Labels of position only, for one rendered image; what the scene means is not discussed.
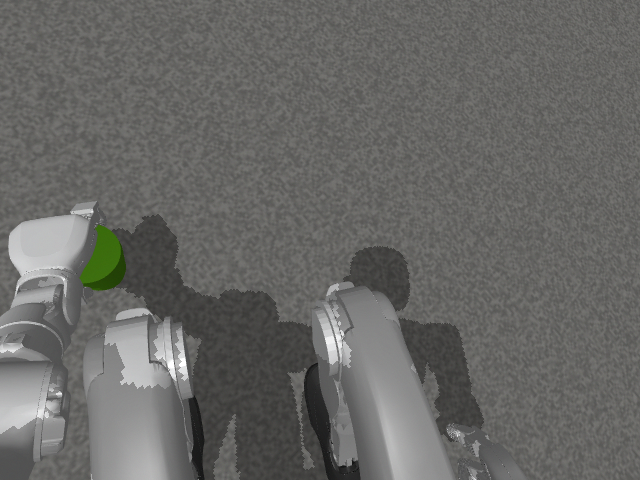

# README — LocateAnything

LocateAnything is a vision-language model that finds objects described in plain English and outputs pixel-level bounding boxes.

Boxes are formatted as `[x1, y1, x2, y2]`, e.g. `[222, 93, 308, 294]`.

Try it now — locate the right robot foot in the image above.
[304, 363, 361, 480]

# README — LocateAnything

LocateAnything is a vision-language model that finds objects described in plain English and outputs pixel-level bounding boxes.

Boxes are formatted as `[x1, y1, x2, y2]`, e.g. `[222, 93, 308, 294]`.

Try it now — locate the right robot hand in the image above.
[446, 423, 528, 480]

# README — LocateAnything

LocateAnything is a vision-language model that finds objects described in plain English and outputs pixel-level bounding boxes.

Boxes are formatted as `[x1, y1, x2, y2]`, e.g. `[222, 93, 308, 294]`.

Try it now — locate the left robot foot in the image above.
[188, 395, 205, 480]

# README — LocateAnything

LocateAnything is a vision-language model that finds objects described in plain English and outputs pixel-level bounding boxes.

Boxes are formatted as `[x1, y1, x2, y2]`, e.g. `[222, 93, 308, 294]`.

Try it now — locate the cup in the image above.
[80, 225, 126, 291]

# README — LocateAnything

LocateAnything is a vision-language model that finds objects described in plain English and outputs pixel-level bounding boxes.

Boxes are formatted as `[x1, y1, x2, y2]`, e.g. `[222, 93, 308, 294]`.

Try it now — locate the left robot arm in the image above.
[0, 269, 82, 480]

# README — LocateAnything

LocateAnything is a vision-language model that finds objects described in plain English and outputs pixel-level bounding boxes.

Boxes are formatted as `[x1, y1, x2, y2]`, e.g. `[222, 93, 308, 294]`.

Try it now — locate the left robot hand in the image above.
[8, 201, 107, 306]

